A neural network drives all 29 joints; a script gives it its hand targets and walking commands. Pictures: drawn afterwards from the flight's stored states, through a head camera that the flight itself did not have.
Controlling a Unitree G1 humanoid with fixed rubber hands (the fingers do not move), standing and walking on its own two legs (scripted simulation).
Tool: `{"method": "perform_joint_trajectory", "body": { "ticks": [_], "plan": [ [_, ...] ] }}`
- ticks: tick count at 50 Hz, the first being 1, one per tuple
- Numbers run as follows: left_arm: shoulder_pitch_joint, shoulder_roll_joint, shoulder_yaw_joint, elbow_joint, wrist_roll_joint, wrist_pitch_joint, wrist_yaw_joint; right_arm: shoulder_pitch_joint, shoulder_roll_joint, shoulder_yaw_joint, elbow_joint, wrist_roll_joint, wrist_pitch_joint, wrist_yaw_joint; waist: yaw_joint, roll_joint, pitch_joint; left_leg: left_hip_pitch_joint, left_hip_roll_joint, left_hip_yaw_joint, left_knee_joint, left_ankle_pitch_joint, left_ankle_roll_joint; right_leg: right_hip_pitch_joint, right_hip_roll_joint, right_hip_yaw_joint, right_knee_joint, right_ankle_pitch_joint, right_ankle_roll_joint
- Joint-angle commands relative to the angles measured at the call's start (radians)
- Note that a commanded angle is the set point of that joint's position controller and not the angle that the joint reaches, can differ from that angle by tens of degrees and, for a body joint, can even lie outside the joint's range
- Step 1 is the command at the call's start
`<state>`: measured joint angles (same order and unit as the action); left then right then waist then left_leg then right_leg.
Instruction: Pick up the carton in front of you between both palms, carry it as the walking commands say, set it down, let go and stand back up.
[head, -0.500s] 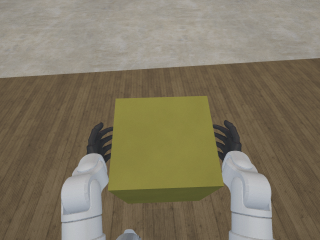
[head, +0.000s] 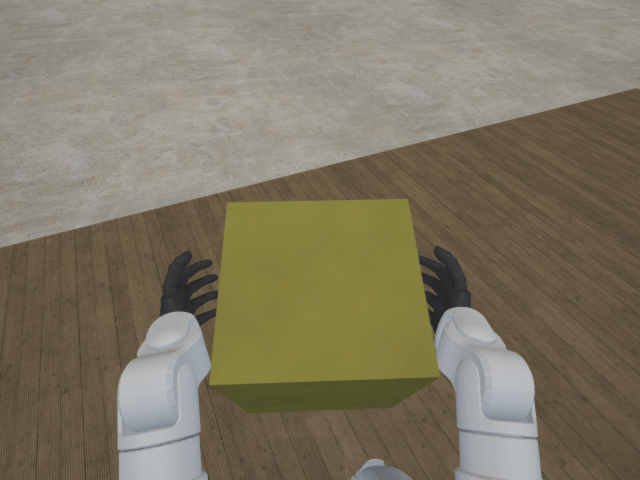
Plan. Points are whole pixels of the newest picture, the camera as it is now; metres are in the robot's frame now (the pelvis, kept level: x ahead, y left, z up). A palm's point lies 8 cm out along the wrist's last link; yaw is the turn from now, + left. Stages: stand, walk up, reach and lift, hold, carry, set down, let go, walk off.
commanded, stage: carry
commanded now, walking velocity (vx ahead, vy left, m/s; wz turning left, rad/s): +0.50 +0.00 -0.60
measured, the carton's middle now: (319, 318) +0.33 -0.01 +0.03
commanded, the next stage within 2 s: none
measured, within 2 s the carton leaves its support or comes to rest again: neither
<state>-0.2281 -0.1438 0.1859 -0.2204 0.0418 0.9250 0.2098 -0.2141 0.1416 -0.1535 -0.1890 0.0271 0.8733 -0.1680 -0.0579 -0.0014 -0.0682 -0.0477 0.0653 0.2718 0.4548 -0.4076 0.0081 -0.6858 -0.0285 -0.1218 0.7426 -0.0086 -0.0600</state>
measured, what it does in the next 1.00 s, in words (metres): goes down: right foot, then left foot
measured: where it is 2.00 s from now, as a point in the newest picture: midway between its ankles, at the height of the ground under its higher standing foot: (219, 255)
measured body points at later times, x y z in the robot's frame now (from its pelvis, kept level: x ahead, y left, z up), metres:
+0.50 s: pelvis +0.33 +0.02 -0.05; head +0.34 +0.03 +0.40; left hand +0.66 +0.15 +0.04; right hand +0.63 -0.17 +0.05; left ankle +0.43 +0.10 -0.78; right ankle +0.20 -0.07 -0.75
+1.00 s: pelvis +0.61 +0.02 -0.05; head +0.62 +0.02 +0.40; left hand +0.87 +0.25 +0.02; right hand +0.95 -0.05 +0.02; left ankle +0.59 +0.13 -0.73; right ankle +0.55 -0.09 -0.78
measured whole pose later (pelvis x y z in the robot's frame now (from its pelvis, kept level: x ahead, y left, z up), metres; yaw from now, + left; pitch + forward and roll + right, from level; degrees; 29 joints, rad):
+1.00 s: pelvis +0.61 +0.02 -0.05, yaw +11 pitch +7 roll +1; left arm -0.25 -0.15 0.17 -0.07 0.02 0.90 0.18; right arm -0.22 0.14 -0.20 -0.13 -0.02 0.91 -0.20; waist 0.09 -0.01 -0.13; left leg -0.59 0.00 0.07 0.94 -0.42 0.04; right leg -0.27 -0.08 -0.14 0.56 -0.33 -0.03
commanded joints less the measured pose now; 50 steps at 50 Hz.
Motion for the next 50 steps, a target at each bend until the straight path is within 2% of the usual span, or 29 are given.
{"method": "perform_joint_trajectory", "body": {
  "ticks": [1, 2, 3, 4, 5, 6, 8, 11, 15, 16, 17, 21, 22, 24, 25, 26, 29, 30, 31, 35, 36, 37, 38, 39, 40, 42, 43, 46, 50],
  "plan": [
    [-0.372, -0.530, -0.502, 0.001, -0.075, 0.018, 0.012, -0.394, 0.539, 0.540, -0.061, 0.084, 0.051, -0.036, 0.141, 0.103, -0.297, 0.051, 0.130, 0.003, 0.517, 1.200, -0.007, 0.511, 0.165, -0.137, -0.324, 0.101, -0.089],
    [-0.383, -0.540, -0.535, 0.036, -0.096, 0.035, 0.002, -0.381, 0.513, 0.507, -0.014, 0.057, 0.063, -0.036, 0.132, 0.011, -0.295, -0.222, 0.074, -0.040, 0.713, 0.522, -0.025, 0.721, 0.017, 0.062, -0.354, 0.347, -0.127],
    [-0.409, -0.529, -0.513, 0.019, -0.110, 0.035, -0.002, -0.437, 0.536, 0.518, -0.053, 0.073, 0.066, -0.037, 0.129, -0.194, -0.329, -0.634, -0.059, -0.110, 0.955, -0.204, -0.050, 1.049, -0.216, 0.395, -0.109, 0.937, -0.264],
    [-0.446, -0.554, -0.555, -0.012, -0.145, 0.024, -0.002, -0.396, 0.555, 0.491, -0.028, 0.066, 0.069, -0.028, 0.176, -0.267, -0.465, -0.804, -0.069, -0.214, 1.122, -0.237, -0.060, 1.148, -0.304, 0.639, -0.129, 0.815, -0.383],
    [-0.518, -0.627, -0.592, -0.039, -0.187, 0.012, -0.011, -0.500, 0.594, 0.478, -0.098, 0.066, 0.055, -0.027, 0.145, -0.184, -0.457, -0.809, -0.031, -0.315, 1.108, -0.189, -0.039, 1.059, -0.295, 0.659, -0.152, 0.600, -0.366],
    [-0.524, -0.674, -0.604, -0.047, -0.202, 0.001, -0.017, -0.487, 0.633, 0.495, -0.080, 0.093, 0.048, -0.020, 0.170, -0.072, -0.392, -0.834, -0.036, -0.314, 1.019, -0.184, -0.046, 0.983, -0.255, 0.658, -0.228, 0.441, -0.351],
    [-0.579, -0.772, -0.667, -0.021, -0.262, -0.013, -0.049, -0.493, 0.668, 0.449, -0.046, 0.048, 0.012, -0.022, 0.091, 0.024, -0.328, -0.689, 0.042, -0.312, 0.815, -0.100, -0.036, 0.670, -0.213, 0.447, -0.302, 0.245, -0.276],
    [-0.656, -0.783, -0.706, -0.079, -0.261, -0.039, -0.068, -0.490, 0.727, 0.452, 0.020, 0.023, -0.001, -0.001, 0.094, -0.054, -0.327, -0.585, 0.012, -0.232, 0.571, -0.008, -0.028, 0.563, -0.196, 0.328, -0.376, 0.061, -0.237],
    [-0.533, -0.779, -0.641, -0.052, -0.186, -0.066, -0.045, -0.569, 0.763, 0.570, -0.120, 0.121, -0.025, 0.025, 0.085, -0.115, -0.336, -0.371, 0.010, -0.214, 0.222, 0.390, 0.020, 0.445, -0.184, 0.191, -0.348, -0.004, -0.175],
    [-0.480, -0.753, -0.633, 0.004, -0.138, -0.058, -0.035, -0.536, 0.715, 0.555, -0.078, 0.111, -0.020, 0.026, 0.092, -0.058, -0.339, -0.267, 0.001, -0.198, 0.174, 0.452, 0.028, 0.413, -0.185, 0.169, -0.359, -0.090, -0.144],
    [-0.508, -0.727, -0.606, -0.041, -0.145, -0.065, -0.024, -0.484, 0.729, 0.553, -0.046, 0.113, -0.011, 0.024, 0.079, -0.092, -0.324, -0.300, -0.019, -0.185, 0.056, 0.483, 0.042, 0.488, -0.149, 0.121, -0.315, -0.128, -0.109],
    [-0.358, -0.633, -0.550, -0.005, -0.073, -0.036, 0.014, -0.480, 0.619, 0.582, -0.082, 0.151, 0.013, 0.007, 0.066, 0.062, -0.333, -0.082, -0.026, -0.139, 0.000, 0.601, 0.077, 0.512, -0.043, -0.010, -0.006, 0.079, -0.017],
    [-0.335, -0.609, -0.518, -0.004, -0.065, -0.027, 0.016, -0.484, 0.580, 0.572, -0.094, 0.141, 0.022, -0.001, 0.040, 0.135, -0.378, 0.016, 0.067, -0.285, 0.039, 0.674, 0.143, 0.359, -0.008, -0.022, 0.145, 0.033, 0.020],
    [-0.370, -0.565, -0.510, 0.005, -0.072, 0.005, 0.021, -0.409, 0.551, 0.521, -0.004, 0.098, 0.045, -0.031, -0.030, 0.345, -0.411, 0.367, 0.268, -0.738, 0.048, 0.904, 0.326, -0.090, 0.120, 0.045, 0.489, -0.545, 0.056],
    [-0.334, -0.550, -0.493, 0.082, -0.055, 0.018, 0.023, -0.395, 0.531, 0.529, -0.008, 0.100, 0.058, -0.038, -0.046, 0.244, -0.397, 0.362, 0.323, -0.818, 0.048, 0.768, 0.372, -0.215, 0.091, 0.131, 0.583, -0.663, 0.037],
    [-0.382, -0.592, -0.498, 0.054, -0.080, 0.012, 0.018, -0.428, 0.566, 0.541, -0.041, 0.115, 0.051, -0.036, -0.055, 0.110, -0.359, 0.353, 0.258, -0.782, 0.066, 0.759, 0.332, -0.253, 0.050, 0.153, 0.507, -0.645, 0.047],
    [-0.534, -0.682, -0.527, -0.016, -0.144, -0.017, -0.014, -0.552, 0.714, 0.582, -0.085, 0.151, 0.037, -0.003, -0.022, 0.028, -0.366, 0.028, 0.207, -0.623, -0.024, 0.476, 0.251, 0.007, 0.027, 0.129, 0.204, -0.571, 0.047],
    [-0.526, -0.692, -0.531, 0.008, -0.172, -0.025, -0.019, -0.563, 0.702, 0.604, -0.093, 0.164, 0.035, -0.001, 0.007, 0.025, -0.373, -0.049, 0.169, -0.565, -0.038, 0.402, 0.233, 0.129, 0.043, 0.089, 0.105, -0.572, 0.051],
    [-0.567, -0.716, -0.559, 0.000, -0.176, -0.038, -0.021, -0.553, 0.731, 0.589, -0.059, 0.150, 0.028, 0.001, 0.027, 0.164, -0.352, -0.137, 0.136, -0.470, -0.058, 0.332, 0.216, 0.201, 0.059, 0.042, 0.057, -0.494, 0.045],
    [-0.500, -0.686, -0.575, 0.005, -0.135, -0.042, -0.016, -0.519, 0.689, 0.567, -0.040, 0.111, 0.014, -0.003, 0.033, 0.127, -0.329, -0.187, 0.070, -0.393, 0.032, 0.400, 0.172, 0.369, 0.060, -0.012, -0.221, -0.168, 0.068],
    [-0.480, -0.655, -0.546, 0.034, -0.106, -0.037, -0.011, -0.471, 0.641, 0.547, -0.020, 0.056, 0.020, -0.014, 0.059, 0.116, -0.306, -0.264, 0.043, -0.361, 0.120, 0.380, 0.157, 0.470, 0.044, 0.031, -0.295, -0.136, 0.060],
    [-0.511, -0.659, -0.563, -0.029, -0.151, -0.048, -0.013, -0.481, 0.680, 0.554, -0.059, 0.083, 0.014, -0.014, 0.092, 0.005, -0.371, -0.371, -0.015, -0.298, 0.253, 0.301, 0.099, 0.630, -0.074, 0.171, -0.352, -0.156, 0.014],
    [-0.518, -0.655, -0.592, -0.023, -0.161, -0.049, -0.013, -0.516, 0.701, 0.549, -0.065, 0.087, 0.011, -0.017, 0.092, -0.187, -0.349, -0.562, -0.097, -0.244, 0.450, 0.119, 0.069, 0.754, -0.271, 0.435, -0.343, 0.021, -0.090],
    [-0.458, -0.624, -0.551, 0.073, -0.119, -0.033, -0.007, -0.456, 0.646, 0.514, -0.003, 0.046, 0.031, -0.023, 0.135, -0.258, -0.320, -0.744, -0.124, -0.215, 0.573, -0.197, 0.047, 0.821, -0.396, 0.576, -0.363, 0.080, -0.175],
    [-0.439, -0.627, -0.537, 0.040, -0.135, -0.041, -0.010, -0.466, 0.672, 0.538, 0.002, 0.070, 0.034, -0.023, 0.123, -0.192, -0.325, -0.740, -0.046, -0.306, 0.629, -0.176, 0.052, 0.820, -0.399, 0.564, -0.374, -0.049, -0.180],
    [-0.462, -0.631, -0.551, 0.013, -0.129, -0.046, -0.016, -0.448, 0.675, 0.524, 0.051, 0.067, 0.039, -0.019, 0.109, -0.084, -0.309, -0.756, -0.039, -0.294, 0.630, -0.122, 0.053, 0.817, -0.368, 0.495, -0.300, 0.163, -0.153],
    [-0.477, -0.669, -0.575, 0.055, -0.153, -0.043, -0.018, -0.447, 0.660, 0.504, 0.042, 0.067, 0.026, -0.017, 0.144, -0.166, -0.285, -0.919, -0.067, -0.232, 0.591, -0.191, 0.027, 0.951, -0.359, 0.431, -0.274, 0.238, -0.142],
    [-0.511, -0.690, -0.585, 0.026, -0.172, -0.051, -0.035, -0.526, 0.664, 0.511, -0.008, 0.037, 0.004, -0.029, 0.180, -0.102, -0.230, -0.857, -0.027, -0.212, 0.435, 0.047, 0.026, 0.840, -0.297, 0.333, -0.320, 0.259, -0.105],
    [-0.551, -0.666, -0.640, -0.029, -0.240, -0.054, -0.041, -0.409, 0.628, 0.453, 0.030, -0.033, 0.015, -0.053, 0.135, -0.216, -0.211, -0.532, -0.100, -0.122, 0.135, 0.316, 0.028, 0.693, -0.179, 0.090, -0.312, 0.415, -0.012]
  ]
}}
